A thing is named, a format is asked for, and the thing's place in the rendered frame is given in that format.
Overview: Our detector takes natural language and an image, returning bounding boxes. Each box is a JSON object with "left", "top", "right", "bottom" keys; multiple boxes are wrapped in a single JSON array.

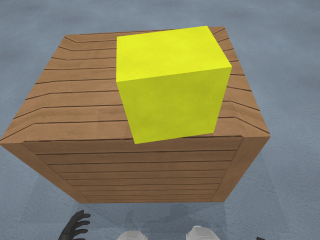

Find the robot right thigh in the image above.
[{"left": 186, "top": 227, "right": 220, "bottom": 240}]

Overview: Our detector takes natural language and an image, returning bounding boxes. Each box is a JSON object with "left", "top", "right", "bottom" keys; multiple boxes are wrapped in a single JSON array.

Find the robot thigh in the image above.
[
  {"left": 117, "top": 230, "right": 148, "bottom": 240},
  {"left": 186, "top": 227, "right": 220, "bottom": 240}
]

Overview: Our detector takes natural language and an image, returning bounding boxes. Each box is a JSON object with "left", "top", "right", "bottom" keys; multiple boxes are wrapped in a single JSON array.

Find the carton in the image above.
[{"left": 116, "top": 26, "right": 232, "bottom": 144}]

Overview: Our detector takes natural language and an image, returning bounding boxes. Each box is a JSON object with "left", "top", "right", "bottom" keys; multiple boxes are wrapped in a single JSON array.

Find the robot left hand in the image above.
[{"left": 58, "top": 210, "right": 91, "bottom": 240}]

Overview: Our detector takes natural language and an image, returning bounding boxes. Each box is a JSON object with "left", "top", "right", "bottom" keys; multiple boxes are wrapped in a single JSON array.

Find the robot left thigh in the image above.
[{"left": 117, "top": 230, "right": 148, "bottom": 240}]

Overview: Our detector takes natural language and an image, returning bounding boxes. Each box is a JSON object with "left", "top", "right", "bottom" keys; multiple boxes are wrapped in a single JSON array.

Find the pedestal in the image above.
[{"left": 0, "top": 26, "right": 271, "bottom": 204}]

